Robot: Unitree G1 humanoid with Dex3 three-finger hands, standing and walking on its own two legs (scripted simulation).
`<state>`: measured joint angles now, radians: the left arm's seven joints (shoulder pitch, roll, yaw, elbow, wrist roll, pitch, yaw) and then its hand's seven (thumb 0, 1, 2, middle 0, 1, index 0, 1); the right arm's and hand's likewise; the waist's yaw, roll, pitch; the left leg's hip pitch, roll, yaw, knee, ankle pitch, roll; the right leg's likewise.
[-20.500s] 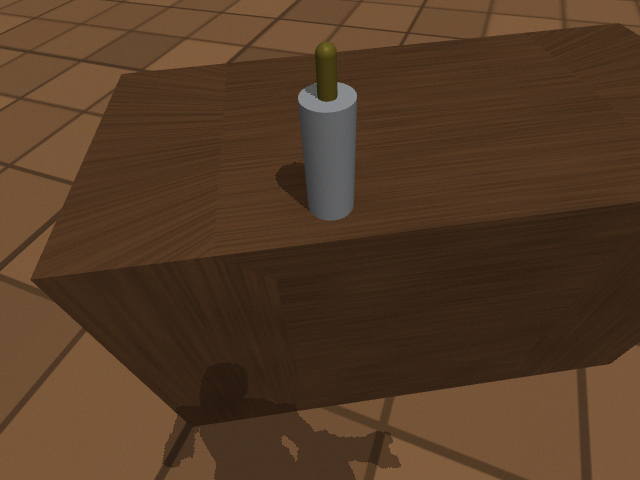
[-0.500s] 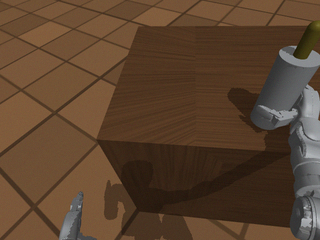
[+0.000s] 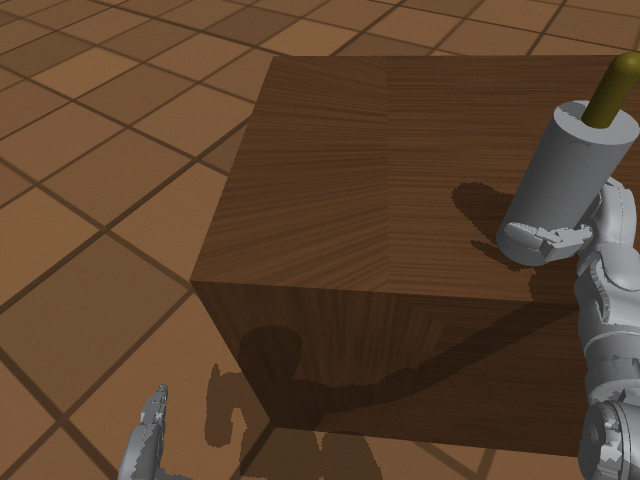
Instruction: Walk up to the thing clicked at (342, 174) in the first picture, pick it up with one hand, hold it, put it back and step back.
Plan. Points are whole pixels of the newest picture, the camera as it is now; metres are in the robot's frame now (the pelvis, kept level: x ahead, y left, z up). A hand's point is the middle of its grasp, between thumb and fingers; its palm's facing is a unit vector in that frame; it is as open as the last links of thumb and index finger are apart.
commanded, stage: lower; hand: right
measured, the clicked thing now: (566, 170) +0.42 -0.22 +0.17
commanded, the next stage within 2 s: open in 0.02 s
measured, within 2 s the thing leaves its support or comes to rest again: neither
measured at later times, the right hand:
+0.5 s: hand (544, 213) +0.43 -0.23 +0.10, palm faces +0.22 +0.98 +0.03, open 13.3 cm
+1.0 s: hand (625, 143) +0.42 -0.26 +0.21, palm faces +0.27 +0.96 -0.01, open 17.3 cm
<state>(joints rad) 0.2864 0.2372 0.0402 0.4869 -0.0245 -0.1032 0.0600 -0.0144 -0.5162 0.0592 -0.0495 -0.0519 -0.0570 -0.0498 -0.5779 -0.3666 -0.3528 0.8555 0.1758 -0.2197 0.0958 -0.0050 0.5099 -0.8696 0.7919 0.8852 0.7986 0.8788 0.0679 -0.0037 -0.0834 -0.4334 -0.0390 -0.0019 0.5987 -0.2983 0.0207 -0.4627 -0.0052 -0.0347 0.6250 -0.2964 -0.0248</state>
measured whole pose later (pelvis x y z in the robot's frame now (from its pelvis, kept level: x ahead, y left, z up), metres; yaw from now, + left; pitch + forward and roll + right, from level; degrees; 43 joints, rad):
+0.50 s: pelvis -0.01 +0.00 -0.01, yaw +0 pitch +9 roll +1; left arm 0.30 0.25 0.03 0.44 -0.03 -0.11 0.07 -0.01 -0.52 0.06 -0.05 -0.05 -0.06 -0.05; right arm -0.61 -0.39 -0.36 0.89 0.17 -0.24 0.10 -0.01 0.57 -0.33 0.72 0.55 0.73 0.55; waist 0.08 0.00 -0.07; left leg -0.49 -0.04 0.00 0.66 -0.32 0.02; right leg -0.52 -0.01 -0.03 0.68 -0.31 -0.02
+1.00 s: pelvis +0.01 +0.00 +0.00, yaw +0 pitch +5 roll +1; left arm 0.31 0.25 0.03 0.47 -0.05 -0.10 0.09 -0.01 -0.50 0.04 -0.05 -0.05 -0.06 -0.05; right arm -0.62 -0.45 -0.38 0.67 0.18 -0.04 0.10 -0.01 0.61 -0.09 0.12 0.13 0.13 0.13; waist 0.03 -0.03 -0.11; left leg -0.34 -0.03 0.00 0.57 -0.31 0.02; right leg -0.37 0.00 -0.03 0.59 -0.31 -0.03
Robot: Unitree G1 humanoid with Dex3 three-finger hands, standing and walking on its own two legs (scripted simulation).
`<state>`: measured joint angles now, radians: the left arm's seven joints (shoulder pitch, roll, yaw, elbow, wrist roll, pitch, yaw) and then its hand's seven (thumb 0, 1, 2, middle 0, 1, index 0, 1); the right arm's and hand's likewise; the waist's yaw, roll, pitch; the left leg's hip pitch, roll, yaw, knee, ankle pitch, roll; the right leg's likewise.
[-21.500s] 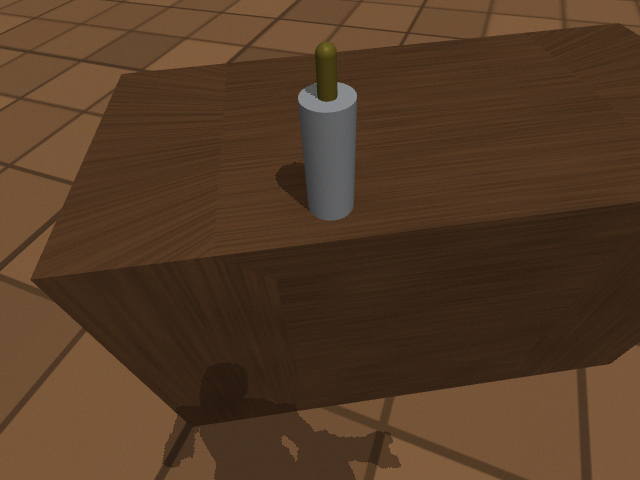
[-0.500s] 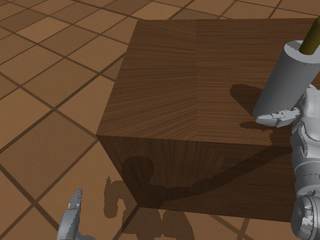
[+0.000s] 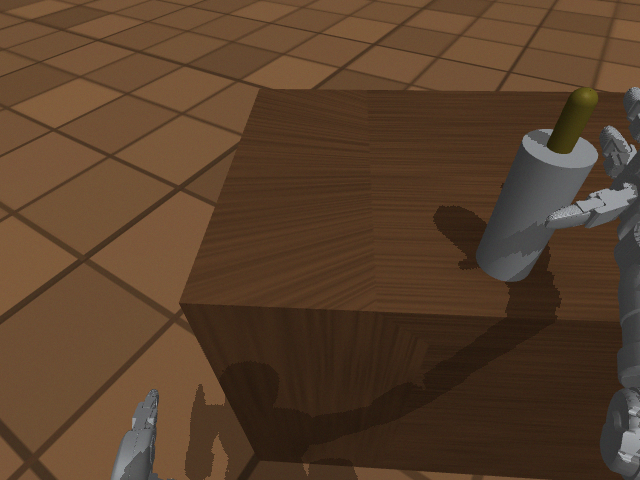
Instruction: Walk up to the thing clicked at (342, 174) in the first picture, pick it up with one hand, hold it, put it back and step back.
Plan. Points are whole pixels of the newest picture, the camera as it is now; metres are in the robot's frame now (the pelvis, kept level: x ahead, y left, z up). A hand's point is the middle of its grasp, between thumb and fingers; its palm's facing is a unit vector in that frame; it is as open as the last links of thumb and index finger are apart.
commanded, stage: rise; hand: right
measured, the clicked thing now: (537, 192) +0.42 -0.22 +0.17
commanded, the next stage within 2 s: sink last in 0.16 s
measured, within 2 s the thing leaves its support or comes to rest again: neither
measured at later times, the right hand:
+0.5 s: hand out of the picture +0.38 -0.38 +0.26, palm faces +0.61 +0.75 -0.25, open 17.7 cm
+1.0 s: hand out of the picture +0.18 -0.27 +0.20, palm faces +0.47 +0.77 -0.43, open 17.7 cm
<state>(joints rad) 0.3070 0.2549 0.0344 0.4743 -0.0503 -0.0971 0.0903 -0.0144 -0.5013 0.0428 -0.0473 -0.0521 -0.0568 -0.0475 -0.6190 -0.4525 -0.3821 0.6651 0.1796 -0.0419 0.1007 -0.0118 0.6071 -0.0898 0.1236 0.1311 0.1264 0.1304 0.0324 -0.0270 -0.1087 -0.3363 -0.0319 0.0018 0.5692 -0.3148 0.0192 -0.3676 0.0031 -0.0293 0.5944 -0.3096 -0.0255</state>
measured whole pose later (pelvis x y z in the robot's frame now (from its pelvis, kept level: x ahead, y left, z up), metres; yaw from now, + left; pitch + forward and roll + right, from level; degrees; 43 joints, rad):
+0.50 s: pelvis -0.01 +0.00 +0.01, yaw +0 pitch +5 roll +0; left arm 0.33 0.29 0.06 0.50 -0.07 -0.10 0.05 -0.02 -0.52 0.06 -0.04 -0.04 -0.05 -0.04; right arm -0.69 -0.75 -0.49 0.78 0.00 -0.06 0.00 -0.01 0.61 -0.03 0.06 0.06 0.05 0.06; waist 0.00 -0.02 -0.06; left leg -0.30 -0.03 0.00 0.45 -0.24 0.02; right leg -0.33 0.00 -0.03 0.47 -0.23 -0.02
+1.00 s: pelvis +0.00 +0.01 +0.01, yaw -2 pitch -2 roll +0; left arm 0.32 0.24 0.15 0.51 -0.06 -0.05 0.05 -0.01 -0.52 0.07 -0.05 -0.04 -0.05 -0.05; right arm 0.42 -0.38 -0.42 -0.40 0.09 -0.18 -0.03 -0.01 0.61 -0.05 0.06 0.06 0.06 0.06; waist -0.08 -0.04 0.00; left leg -0.12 -0.02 0.02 0.42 -0.26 0.03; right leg -0.15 0.02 0.00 0.42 -0.24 -0.02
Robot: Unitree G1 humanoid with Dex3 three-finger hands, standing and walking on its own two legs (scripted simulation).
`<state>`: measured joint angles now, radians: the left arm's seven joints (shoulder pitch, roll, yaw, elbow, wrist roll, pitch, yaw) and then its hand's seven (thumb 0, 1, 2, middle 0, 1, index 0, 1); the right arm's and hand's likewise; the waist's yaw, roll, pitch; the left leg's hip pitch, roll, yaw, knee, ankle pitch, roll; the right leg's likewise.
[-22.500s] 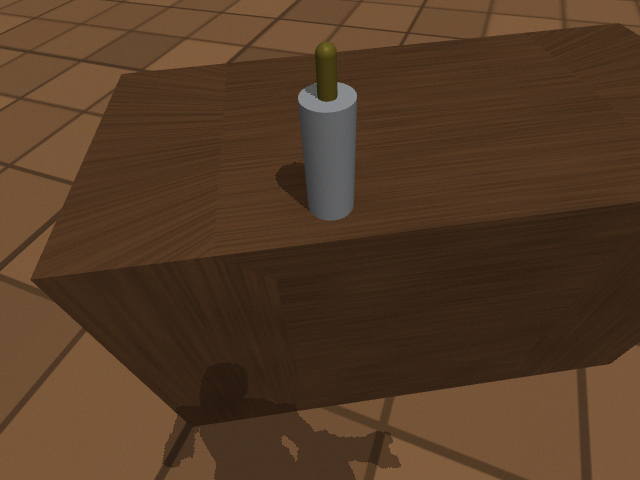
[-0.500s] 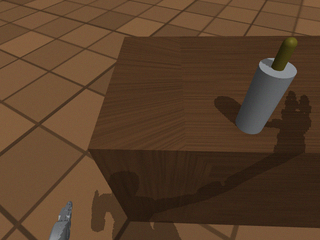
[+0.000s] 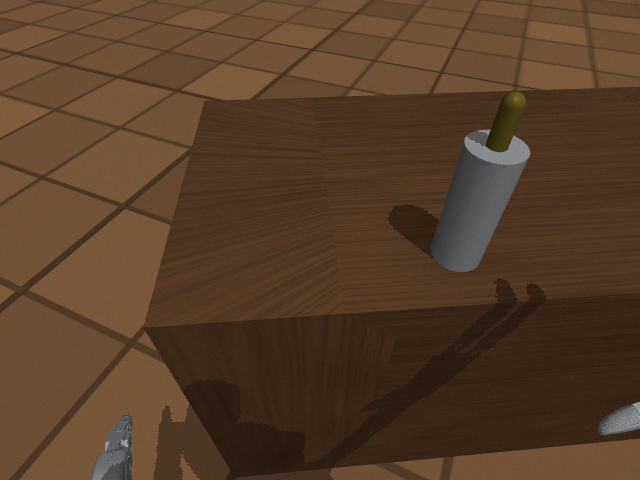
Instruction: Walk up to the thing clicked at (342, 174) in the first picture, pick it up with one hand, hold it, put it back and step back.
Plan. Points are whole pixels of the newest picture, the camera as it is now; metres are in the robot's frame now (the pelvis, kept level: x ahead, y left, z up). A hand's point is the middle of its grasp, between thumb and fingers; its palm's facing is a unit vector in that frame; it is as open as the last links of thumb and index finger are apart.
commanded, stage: sink last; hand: right
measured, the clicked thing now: (480, 187) +0.42 -0.21 +0.15
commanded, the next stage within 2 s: home in 0.42 s
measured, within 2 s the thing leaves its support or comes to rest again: neither
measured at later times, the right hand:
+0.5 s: hand out of the picture +0.17 -0.24 +0.20, palm faces +0.44 +0.78 -0.44, open 17.6 cm
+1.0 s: hand (568, 418) +0.16 -0.24 +0.05, palm faces +0.30 +0.89 -0.33, open 17.6 cm
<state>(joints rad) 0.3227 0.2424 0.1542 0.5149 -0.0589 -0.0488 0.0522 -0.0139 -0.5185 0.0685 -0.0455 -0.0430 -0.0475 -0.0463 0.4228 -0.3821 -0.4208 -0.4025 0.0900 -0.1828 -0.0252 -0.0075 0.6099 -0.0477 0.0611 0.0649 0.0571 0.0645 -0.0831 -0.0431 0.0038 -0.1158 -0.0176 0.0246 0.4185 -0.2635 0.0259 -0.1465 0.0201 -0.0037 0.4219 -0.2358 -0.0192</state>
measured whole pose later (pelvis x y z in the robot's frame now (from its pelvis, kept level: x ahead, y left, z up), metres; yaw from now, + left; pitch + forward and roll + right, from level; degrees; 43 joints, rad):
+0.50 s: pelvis -0.02 +0.01 +0.00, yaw -1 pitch -5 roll -1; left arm 0.27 0.24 0.17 0.61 -0.03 -0.11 0.06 -0.02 -0.52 0.07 -0.05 -0.05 -0.05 -0.06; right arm 0.37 -0.37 -0.42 -0.37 0.06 -0.32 -0.01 -0.01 0.60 -0.06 0.06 0.07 0.06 0.07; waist -0.07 -0.04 0.06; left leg -0.10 -0.02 0.04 0.41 -0.24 0.04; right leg -0.12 0.02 0.01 0.37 -0.18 0.00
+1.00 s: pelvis -0.01 +0.00 +0.00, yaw -1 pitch -3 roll +0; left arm 0.24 0.19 0.07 0.62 -0.03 -0.10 0.05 -0.01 0.38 0.60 -0.15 -0.22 -0.16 -0.21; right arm 0.49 -0.24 -0.22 -0.08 0.05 -0.22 -0.01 -0.01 0.57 -0.05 0.07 0.05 0.06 0.05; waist -0.06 -0.03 0.06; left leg -0.10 -0.01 0.04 0.38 -0.23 0.03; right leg -0.12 0.03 0.01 0.36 -0.19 -0.02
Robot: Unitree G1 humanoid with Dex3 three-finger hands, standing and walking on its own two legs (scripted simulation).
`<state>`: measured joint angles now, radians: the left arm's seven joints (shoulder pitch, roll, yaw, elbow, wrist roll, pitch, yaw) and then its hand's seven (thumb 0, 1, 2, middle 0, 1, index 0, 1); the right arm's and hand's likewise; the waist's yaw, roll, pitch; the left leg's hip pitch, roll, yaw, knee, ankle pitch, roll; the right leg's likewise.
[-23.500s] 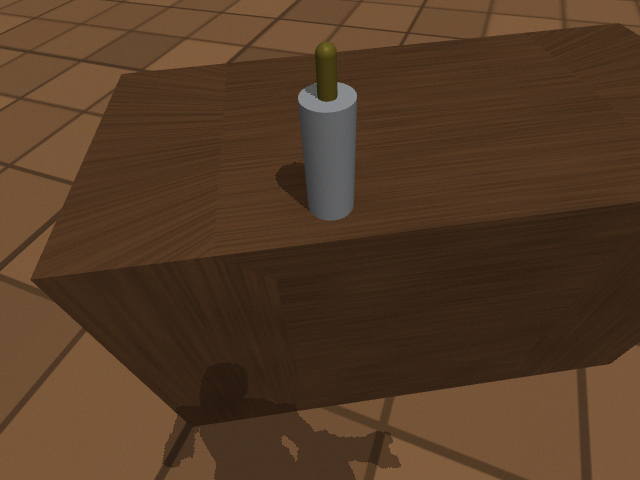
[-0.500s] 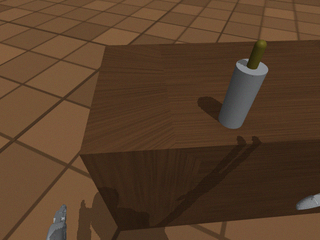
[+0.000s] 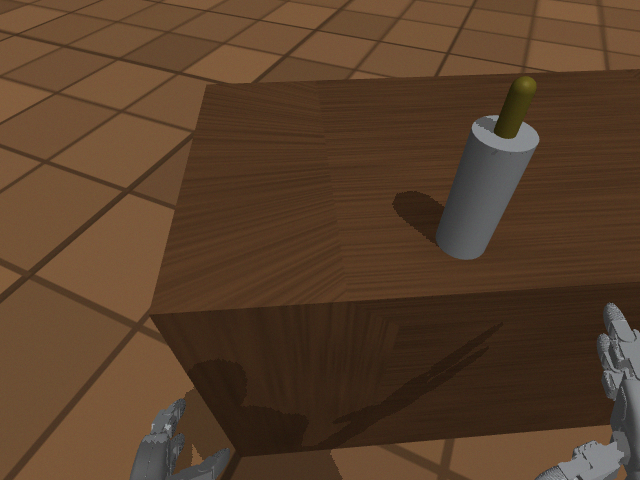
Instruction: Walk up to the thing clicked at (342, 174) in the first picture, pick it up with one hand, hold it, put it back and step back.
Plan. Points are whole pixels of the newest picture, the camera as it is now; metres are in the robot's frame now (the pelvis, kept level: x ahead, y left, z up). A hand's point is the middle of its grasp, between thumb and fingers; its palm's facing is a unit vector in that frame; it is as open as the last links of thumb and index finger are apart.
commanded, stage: home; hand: right
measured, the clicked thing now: (487, 174) +0.43 -0.21 +0.15
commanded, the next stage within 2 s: none
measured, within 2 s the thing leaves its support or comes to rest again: neither
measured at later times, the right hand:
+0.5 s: hand (457, 437) +0.19 -0.17 -0.11, palm faces +0.06 +0.97 -0.23, open 17.7 cm
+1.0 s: hand (508, 479) +0.14 -0.23 -0.14, palm faces -0.08 +0.93 -0.36, open 17.5 cm
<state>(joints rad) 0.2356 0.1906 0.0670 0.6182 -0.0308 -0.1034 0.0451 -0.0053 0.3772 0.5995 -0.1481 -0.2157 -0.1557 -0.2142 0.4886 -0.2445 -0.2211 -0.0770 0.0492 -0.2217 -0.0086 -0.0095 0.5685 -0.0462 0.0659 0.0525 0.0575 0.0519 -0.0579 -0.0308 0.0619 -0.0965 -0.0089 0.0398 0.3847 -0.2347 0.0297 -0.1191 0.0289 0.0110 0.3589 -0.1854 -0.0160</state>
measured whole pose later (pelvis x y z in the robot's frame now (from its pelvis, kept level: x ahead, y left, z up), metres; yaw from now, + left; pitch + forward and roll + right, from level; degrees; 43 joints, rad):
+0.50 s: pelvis +0.01 +0.01 -0.01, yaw +1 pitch +2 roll +0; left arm 0.22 0.22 -0.01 0.69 -0.01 -0.04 0.07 0.01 0.90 0.90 -0.20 -0.30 -0.20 -0.30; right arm 0.23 -0.18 -0.01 0.54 0.01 -0.10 -0.08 -0.01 0.59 -0.03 0.06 0.05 0.05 0.05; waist 0.00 0.01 0.04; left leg -0.25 -0.03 0.03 0.51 -0.30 0.04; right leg -0.28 0.01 0.00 0.51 -0.27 -0.01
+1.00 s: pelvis +0.02 +0.00 -0.01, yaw +2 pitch +0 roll +0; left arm 0.18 0.31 0.01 0.82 0.03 0.00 0.00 0.00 0.90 0.90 -0.20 -0.30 -0.21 -0.30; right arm 0.22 -0.32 0.01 0.83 -0.03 -0.05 -0.02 0.00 0.55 -0.05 0.06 0.05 0.06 0.05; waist 0.00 -0.02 0.00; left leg -0.16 -0.03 0.01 0.46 -0.29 0.03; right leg -0.19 0.00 -0.02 0.48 -0.28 -0.01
